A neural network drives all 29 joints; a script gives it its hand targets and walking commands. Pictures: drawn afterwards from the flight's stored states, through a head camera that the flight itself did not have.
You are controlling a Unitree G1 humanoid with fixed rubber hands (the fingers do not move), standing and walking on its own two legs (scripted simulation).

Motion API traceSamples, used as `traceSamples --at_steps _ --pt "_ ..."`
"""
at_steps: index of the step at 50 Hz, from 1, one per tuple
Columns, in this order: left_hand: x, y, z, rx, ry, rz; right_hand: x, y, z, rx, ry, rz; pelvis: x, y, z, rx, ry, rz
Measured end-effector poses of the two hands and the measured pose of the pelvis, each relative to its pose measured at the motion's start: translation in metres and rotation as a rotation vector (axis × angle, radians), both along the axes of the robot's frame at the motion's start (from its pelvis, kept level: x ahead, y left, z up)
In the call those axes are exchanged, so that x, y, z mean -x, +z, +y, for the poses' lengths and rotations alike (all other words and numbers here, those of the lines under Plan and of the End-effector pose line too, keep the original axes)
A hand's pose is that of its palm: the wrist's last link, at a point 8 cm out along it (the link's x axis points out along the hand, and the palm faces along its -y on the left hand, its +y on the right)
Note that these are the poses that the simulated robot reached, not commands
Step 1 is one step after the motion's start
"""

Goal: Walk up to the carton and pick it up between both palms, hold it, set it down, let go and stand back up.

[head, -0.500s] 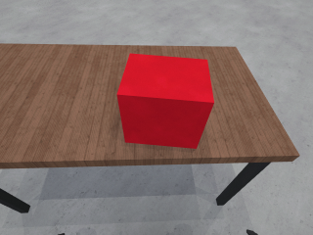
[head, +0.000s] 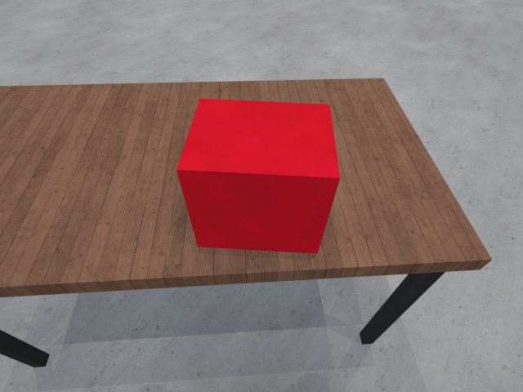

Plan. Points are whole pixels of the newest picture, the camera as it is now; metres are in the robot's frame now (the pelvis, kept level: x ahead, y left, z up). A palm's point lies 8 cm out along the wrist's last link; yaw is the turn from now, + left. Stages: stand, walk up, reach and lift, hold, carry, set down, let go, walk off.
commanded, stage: stand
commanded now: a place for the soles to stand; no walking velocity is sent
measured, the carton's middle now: (260, 178) +0.48 +0.01 +0.03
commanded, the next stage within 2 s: reach and lift in 0.40 s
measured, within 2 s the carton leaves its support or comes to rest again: neither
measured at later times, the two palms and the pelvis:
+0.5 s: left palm out of the picture +0.11 +0.27 -0.13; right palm out of the picture +0.10 -0.28 -0.13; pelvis +0.00 -0.01 -0.01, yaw +0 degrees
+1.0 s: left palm out of the picture +0.12 +0.26 -0.09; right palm out of the picture +0.11 -0.27 -0.09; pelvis -0.01 -0.03 -0.02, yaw +0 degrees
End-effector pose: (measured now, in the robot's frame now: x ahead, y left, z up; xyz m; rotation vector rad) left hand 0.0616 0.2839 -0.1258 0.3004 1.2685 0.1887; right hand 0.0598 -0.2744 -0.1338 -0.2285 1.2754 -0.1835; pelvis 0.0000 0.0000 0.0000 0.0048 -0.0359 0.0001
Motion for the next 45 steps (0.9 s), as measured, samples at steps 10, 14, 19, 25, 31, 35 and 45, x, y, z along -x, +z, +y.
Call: traceSamples --at_steps 10,14,19,25,31,35,45 --pt "-0.018 0.001 -0.006 0.002 -0.018 -0.027 -0.004 -0.001 -0.003 0.000 -0.009 -0.002 -0.005 0.000 -0.003 -0.001 -0.004 -0.003" --pt "-0.026 0.002 -0.010 0.008 -0.026 -0.043 -0.009 0.001 -0.006 0.007 -0.008 -0.014 -0.007 0.000 -0.004 0.000 -0.007 -0.004" --pt "-0.033 0.002 -0.013 0.012 -0.036 -0.055 -0.015 0.003 -0.010 0.014 -0.009 -0.028 -0.009 0.000 -0.004 0.000 -0.009 -0.002" --pt "-0.050 -0.008 -0.011 -0.002 0.026 0.003 -0.036 -0.001 -0.008 0.001 0.079 -0.066 -0.002 -0.011 -0.008 -0.003 0.006 0.029" --pt "-0.096 -0.019 -0.032 0.048 0.013 -0.044 -0.081 -0.005 0.004 -0.047 0.108 -0.198 0.012 -0.030 -0.016 0.002 0.036 0.017" --pt "-0.113 -0.008 -0.049 0.074 -0.020 -0.156 -0.092 0.004 0.012 -0.051 0.100 -0.289 0.010 -0.032 -0.020 0.010 0.039 -0.008" --pt "-0.080 0.019 -0.038 0.037 0.034 -0.203 -0.067 0.029 0.002 -0.011 0.034 -0.359 0.003 -0.021 -0.024 -0.006 0.024 -0.041"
